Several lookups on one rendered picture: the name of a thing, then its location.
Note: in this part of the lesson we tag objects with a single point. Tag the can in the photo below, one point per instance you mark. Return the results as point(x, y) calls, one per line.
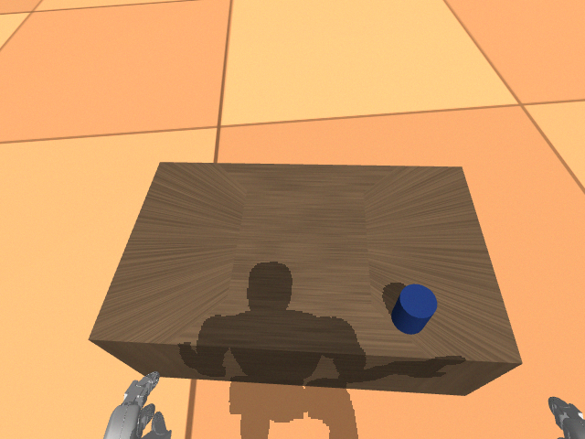
point(414, 308)

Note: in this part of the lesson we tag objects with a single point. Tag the left robot hand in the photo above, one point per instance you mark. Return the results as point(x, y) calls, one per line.
point(129, 419)

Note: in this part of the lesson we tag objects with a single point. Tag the right robot hand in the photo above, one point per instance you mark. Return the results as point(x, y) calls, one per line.
point(568, 418)

